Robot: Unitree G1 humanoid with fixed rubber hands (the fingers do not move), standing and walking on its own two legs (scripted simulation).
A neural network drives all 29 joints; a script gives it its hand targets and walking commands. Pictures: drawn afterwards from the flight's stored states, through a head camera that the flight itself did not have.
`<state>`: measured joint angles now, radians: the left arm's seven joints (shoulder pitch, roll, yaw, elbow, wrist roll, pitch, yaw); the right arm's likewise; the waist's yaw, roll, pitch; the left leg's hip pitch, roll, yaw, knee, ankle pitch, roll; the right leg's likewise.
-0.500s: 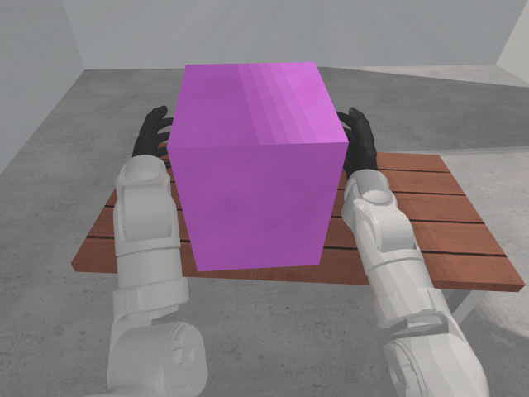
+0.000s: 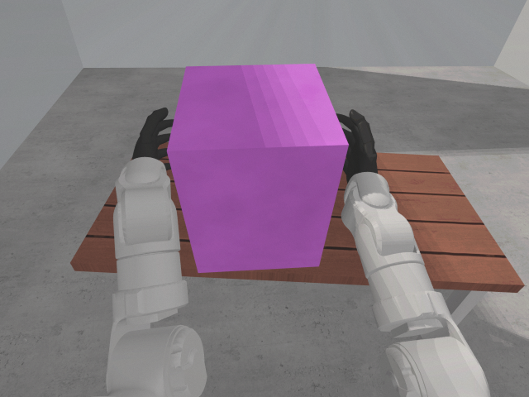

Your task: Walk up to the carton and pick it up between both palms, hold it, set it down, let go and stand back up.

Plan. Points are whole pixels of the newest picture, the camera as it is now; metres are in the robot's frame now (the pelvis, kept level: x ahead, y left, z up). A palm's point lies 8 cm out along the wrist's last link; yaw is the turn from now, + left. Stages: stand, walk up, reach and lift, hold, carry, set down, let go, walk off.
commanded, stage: hold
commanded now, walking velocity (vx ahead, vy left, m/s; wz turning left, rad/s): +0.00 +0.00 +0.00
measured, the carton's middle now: (255, 170) +0.43 -0.01 +0.16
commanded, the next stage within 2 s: set down in 0.16 s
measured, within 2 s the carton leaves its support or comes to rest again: neither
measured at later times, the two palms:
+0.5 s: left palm (150, 155) +0.40 +0.13 +0.22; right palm (359, 150) +0.37 -0.15 +0.23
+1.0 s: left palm (178, 171) +0.42 +0.10 +0.17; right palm (368, 168) +0.38 -0.18 +0.19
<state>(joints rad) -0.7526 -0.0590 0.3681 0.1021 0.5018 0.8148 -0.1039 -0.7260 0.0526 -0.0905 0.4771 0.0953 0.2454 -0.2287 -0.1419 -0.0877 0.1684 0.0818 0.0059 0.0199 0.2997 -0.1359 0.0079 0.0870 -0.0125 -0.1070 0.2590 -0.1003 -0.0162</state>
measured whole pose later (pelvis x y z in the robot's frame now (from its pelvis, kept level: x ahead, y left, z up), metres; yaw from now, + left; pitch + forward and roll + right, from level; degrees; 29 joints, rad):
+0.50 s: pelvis +0.02 +0.00 +0.00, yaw +1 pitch -12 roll +0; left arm -0.74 -0.07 0.38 0.21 0.51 0.63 -0.11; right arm -0.73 0.08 -0.18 0.54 -0.01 0.07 -0.18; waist -0.14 -0.10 0.10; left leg 0.06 0.00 0.01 0.30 -0.15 0.01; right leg 0.07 -0.01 -0.12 0.26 -0.12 -0.01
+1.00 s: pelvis +0.03 +0.00 +0.00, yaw +0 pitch -9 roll +0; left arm -0.68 -0.07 0.29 0.34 0.41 0.49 -0.01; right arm -0.66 0.02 -0.17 0.62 0.01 -0.11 -0.16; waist -0.13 -0.07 0.10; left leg 0.03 0.01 0.03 0.29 -0.16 0.01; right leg 0.03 -0.01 -0.11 0.26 -0.13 -0.01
